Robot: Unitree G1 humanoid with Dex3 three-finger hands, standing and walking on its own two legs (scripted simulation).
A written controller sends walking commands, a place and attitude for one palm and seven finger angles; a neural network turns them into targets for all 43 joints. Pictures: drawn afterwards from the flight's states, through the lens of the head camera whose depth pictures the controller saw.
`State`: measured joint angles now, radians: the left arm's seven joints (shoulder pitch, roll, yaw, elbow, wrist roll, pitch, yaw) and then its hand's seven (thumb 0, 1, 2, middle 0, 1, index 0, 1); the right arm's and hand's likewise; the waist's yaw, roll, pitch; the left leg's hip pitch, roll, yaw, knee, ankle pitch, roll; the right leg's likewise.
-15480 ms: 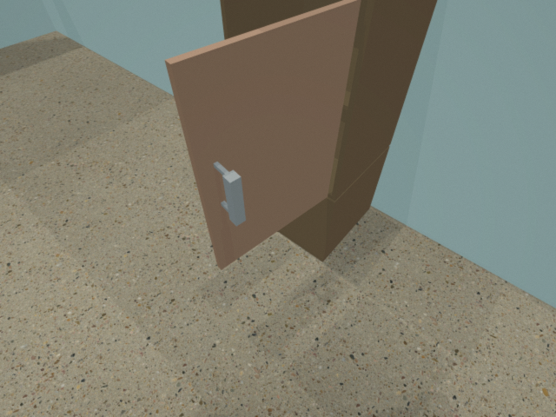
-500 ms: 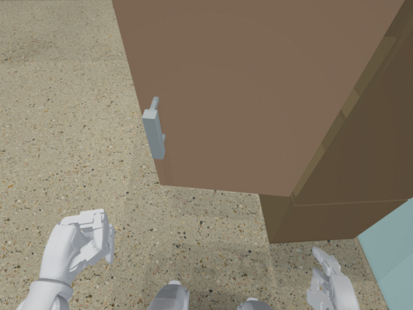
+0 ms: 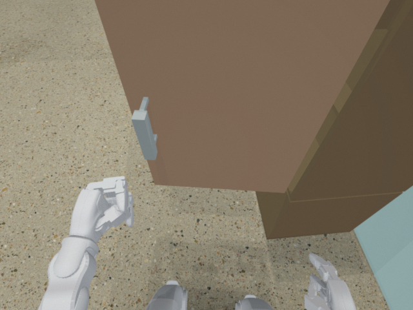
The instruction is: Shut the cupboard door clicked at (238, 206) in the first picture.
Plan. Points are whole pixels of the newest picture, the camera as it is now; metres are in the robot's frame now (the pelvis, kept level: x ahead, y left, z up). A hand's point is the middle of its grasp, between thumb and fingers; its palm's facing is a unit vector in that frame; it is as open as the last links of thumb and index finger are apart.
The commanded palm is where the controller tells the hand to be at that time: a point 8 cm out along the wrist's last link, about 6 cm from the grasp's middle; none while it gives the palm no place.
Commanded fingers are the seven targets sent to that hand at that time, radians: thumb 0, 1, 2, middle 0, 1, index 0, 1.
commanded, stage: bring the fist close to the handle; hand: left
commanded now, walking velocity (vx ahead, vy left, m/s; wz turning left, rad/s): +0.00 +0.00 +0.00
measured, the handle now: (148, 129) +0.48 +0.15 +0.05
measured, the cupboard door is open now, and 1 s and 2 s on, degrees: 81 81 69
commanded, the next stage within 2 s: push the door shut along its arc in 0.98 s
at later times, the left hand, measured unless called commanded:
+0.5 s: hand (149, 174) +0.36 +0.13 +0.05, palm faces -0.07 -1.00 -0.02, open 3.1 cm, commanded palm +0.35 +0.18 +0.06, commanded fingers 0.00 0.90 0.90 -1.30 -1.50 -1.30 -1.50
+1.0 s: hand (155, 168) +0.38 +0.12 +0.05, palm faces -0.04 -1.00 -0.04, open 3.1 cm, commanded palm +0.36 +0.17 +0.06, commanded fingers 0.00 0.90 0.90 -1.30 -1.50 -1.30 -1.50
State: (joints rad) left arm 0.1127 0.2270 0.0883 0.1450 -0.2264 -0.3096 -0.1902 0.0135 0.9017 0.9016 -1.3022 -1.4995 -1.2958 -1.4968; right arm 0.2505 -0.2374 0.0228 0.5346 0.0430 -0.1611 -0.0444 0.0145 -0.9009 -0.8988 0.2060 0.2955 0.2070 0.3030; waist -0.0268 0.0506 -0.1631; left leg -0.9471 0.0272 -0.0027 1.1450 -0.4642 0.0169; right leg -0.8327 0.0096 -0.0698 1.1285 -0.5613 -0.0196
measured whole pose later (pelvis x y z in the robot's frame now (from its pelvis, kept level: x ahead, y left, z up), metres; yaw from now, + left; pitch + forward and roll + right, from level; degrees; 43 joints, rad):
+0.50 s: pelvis +0.00 +0.00 +0.00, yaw +0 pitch +16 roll -2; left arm -0.22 0.18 0.06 0.45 -0.17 -0.35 -0.09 0.01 0.90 0.90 -1.30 -1.50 -1.30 -1.50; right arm 0.24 -0.24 0.01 0.59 0.04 -0.08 -0.01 0.01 -0.90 -0.90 0.20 0.30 0.21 0.30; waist -0.04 0.04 -0.15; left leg -0.94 0.02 0.02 1.12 -0.46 0.02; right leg -0.84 0.00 -0.05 1.11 -0.55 -0.01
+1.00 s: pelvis +0.00 +0.00 +0.00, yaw -1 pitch +16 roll -1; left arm -0.32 0.19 0.09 0.61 -0.15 -0.42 -0.06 0.01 0.90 0.90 -1.30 -1.50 -1.30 -1.50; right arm 0.27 -0.25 -0.01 0.62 0.03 -0.02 -0.01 0.01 -0.90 -0.90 0.20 0.30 0.21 0.30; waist -0.06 0.03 -0.15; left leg -0.95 0.03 0.02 1.11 -0.44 0.01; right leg -0.86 0.01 -0.04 1.12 -0.54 -0.02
